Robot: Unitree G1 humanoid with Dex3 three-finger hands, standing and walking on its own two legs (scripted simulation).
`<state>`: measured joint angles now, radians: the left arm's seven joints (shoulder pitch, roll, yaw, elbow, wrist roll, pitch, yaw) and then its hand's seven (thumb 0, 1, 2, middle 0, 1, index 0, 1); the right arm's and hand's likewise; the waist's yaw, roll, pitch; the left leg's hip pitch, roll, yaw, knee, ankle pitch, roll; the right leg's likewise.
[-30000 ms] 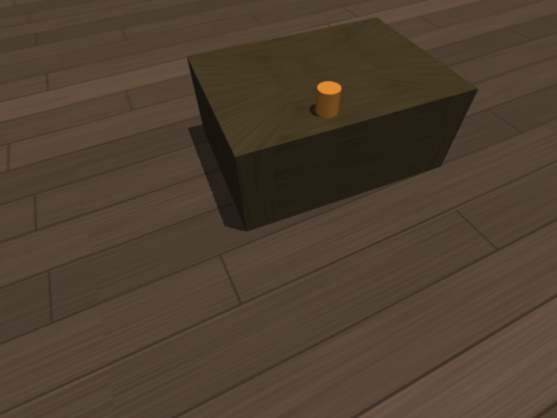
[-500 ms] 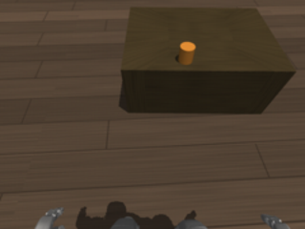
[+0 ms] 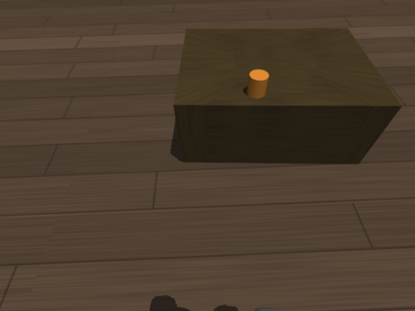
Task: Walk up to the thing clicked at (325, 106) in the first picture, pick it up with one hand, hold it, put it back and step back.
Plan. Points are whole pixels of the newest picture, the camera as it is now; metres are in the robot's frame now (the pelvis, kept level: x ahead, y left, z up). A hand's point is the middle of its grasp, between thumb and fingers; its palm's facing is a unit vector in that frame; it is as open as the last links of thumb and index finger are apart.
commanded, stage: step back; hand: right
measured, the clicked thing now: (257, 84) +1.10 -0.18 -0.27
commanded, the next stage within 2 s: stand in 0.54 s
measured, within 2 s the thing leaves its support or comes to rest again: neither
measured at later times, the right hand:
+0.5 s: hand out of the picture +0.13 -0.24 -0.15, palm faces -0.06 +0.93 -0.35, open 7.4 cm
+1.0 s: hand out of the picture +0.14 -0.24 -0.14, palm faces -0.03 +0.94 -0.33, open 7.4 cm
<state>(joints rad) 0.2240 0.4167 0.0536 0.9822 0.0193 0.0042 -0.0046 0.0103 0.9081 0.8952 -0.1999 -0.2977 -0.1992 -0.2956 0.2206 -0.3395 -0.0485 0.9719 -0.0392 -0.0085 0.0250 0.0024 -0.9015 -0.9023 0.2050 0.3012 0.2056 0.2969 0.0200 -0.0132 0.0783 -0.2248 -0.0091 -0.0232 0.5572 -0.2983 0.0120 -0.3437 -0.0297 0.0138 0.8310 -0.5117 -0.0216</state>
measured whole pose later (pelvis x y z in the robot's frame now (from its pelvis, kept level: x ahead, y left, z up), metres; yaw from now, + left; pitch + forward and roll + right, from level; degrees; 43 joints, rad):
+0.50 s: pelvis +0.05 +0.01 +0.00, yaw +1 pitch -1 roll -1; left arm 0.08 0.37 0.03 1.05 0.00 -0.01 0.00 0.01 0.91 0.90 -0.20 -0.30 -0.20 -0.30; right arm 0.13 -0.33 -0.02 1.07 -0.02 -0.01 0.00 0.00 -0.90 -0.90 0.20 0.30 0.20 0.30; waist 0.02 -0.02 0.07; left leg -0.21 0.00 -0.02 0.54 -0.30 0.01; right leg -0.19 -0.04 -0.03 0.51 -0.29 0.03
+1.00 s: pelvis +0.03 +0.00 +0.02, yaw +1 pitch -3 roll +0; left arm 0.08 0.35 0.00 1.14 0.01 -0.01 0.00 0.01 0.91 0.90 -0.20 -0.30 -0.20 -0.30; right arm 0.06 -0.34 -0.01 1.11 0.00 -0.01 0.01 0.00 -0.90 -0.90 0.20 0.30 0.20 0.30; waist 0.01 0.00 0.07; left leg -0.10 0.00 -0.01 0.34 -0.19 -0.01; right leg -0.09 -0.04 -0.03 0.33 -0.18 0.03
